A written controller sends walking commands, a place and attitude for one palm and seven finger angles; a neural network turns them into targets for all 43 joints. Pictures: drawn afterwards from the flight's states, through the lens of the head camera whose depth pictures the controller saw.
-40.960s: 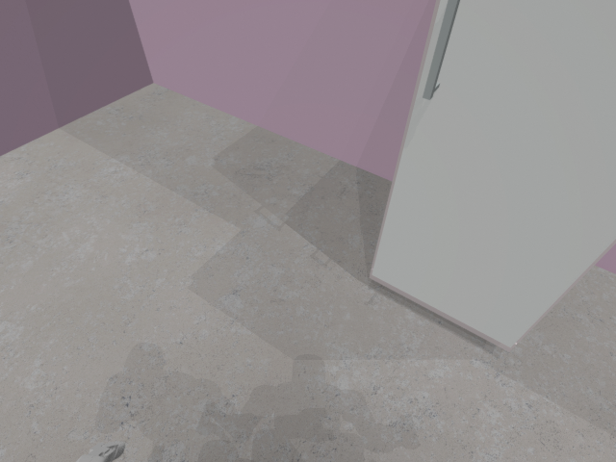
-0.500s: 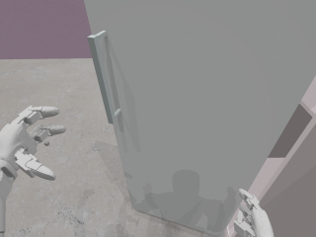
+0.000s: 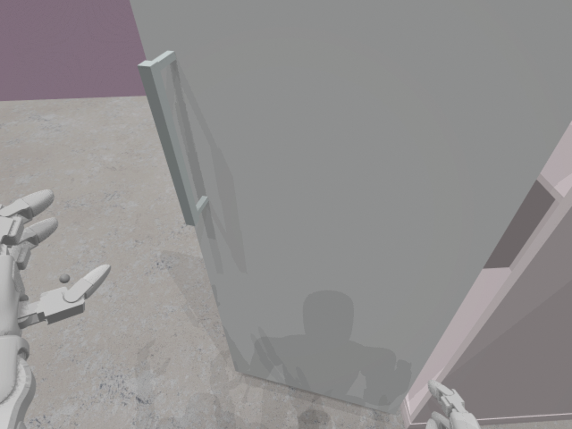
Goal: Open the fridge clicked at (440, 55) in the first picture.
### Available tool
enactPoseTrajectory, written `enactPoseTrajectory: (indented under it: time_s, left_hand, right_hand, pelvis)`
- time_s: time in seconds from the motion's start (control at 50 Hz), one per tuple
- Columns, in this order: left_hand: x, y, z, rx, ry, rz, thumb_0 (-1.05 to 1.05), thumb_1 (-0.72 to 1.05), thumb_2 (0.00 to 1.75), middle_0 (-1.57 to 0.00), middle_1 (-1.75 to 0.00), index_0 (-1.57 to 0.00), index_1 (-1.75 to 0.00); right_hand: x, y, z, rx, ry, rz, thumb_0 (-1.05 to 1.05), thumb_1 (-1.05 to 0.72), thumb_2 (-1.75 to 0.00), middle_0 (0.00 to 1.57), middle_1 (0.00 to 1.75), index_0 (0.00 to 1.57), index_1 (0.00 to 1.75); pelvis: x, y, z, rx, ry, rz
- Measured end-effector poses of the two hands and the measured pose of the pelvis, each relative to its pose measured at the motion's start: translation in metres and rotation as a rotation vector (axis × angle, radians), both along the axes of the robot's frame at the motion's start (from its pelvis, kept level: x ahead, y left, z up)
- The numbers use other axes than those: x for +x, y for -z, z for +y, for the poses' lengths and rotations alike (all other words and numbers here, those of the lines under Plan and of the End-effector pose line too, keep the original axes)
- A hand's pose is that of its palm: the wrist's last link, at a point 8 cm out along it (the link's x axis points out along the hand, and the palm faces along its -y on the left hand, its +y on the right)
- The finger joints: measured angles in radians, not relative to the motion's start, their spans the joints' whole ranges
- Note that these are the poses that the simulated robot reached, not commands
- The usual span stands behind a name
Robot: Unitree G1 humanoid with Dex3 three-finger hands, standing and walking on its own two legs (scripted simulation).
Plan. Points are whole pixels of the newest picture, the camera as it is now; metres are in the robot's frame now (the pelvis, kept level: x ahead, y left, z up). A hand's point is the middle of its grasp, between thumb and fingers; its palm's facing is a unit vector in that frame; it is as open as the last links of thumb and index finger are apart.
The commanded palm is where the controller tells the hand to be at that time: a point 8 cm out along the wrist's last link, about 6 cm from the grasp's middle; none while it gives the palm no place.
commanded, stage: draw the hand back to the body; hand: left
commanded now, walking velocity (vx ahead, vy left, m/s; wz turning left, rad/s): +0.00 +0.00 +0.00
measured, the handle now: (181, 149) +0.43 +0.21 +0.20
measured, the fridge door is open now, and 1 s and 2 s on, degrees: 72 72 72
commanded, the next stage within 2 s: step back with the hand held close in 0.58 s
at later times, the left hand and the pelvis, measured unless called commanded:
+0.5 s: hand (63, 295) +0.20 +0.27 +0.16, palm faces +0.51 -0.78 -0.36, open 7.5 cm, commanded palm +0.14 +0.30 +0.18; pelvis +0.01 +0.00 +0.00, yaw +1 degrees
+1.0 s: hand (68, 313) +0.19 +0.27 +0.15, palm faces +0.34 -0.80 -0.49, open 7.4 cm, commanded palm +0.12 +0.31 +0.18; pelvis -0.02 +0.01 +0.00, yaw +0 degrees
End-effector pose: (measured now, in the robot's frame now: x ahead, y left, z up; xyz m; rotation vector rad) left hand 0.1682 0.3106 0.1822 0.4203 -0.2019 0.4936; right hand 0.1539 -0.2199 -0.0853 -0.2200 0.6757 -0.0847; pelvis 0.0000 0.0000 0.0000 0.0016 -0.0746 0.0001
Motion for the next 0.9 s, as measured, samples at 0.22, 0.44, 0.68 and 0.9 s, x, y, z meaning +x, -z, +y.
enactPoseTrajectory:
  time_s: [0.22,0.44,0.68,0.9]
  left_hand:
    - [-0.012,0.009,-0.006,0.004,0.007,0.066,0.0,0.62,0.77,-0.22,-0.46,-0.22,-0.46]
    - [-0.018,0.006,-0.003,-0.004,-0.045,0.052,0.01,0.85,0.88,-0.21,-0.33,-0.21,-0.32]
    - [-0.015,0.006,-0.012,0.001,-0.013,0.064,0.01,0.88,0.9,-0.21,-0.3,-0.21,-0.3]
    - [-0.009,0.009,-0.011,0.077,0.063,0.097,0.01,0.89,0.9,-0.21,-0.3,-0.2,-0.3]
  right_hand:
    - [0.03,-0.014,0.0,-0.011,-0.022,-0.048,0.01,-0.91,-0.9,0.2,0.29,0.2,0.3]
    - [0.041,-0.015,0.009,-0.003,-0.062,-0.048,0.01,-0.91,-0.9,0.2,0.29,0.21,0.3]
    - [0.026,-0.008,0.002,0.002,-0.039,-0.01,0.01,-0.91,-0.9,0.2,0.3,0.21,0.3]
    - [0.011,-0.01,-0.01,-0.037,0.028,0.054,0.01,-0.91,-0.9,0.2,0.29,0.21,0.3]
  pelvis:
    - [0.01,-0.002,0.001,-0.002,0.0,0.001]
    - [0.01,-0.002,-0.004,-0.002,-0.014,-0.006]
    - [0.008,-0.002,-0.008,-0.002,-0.009,-0.013]
    - [-0.008,-0.002,0.002,-0.019,-0.007,0.065]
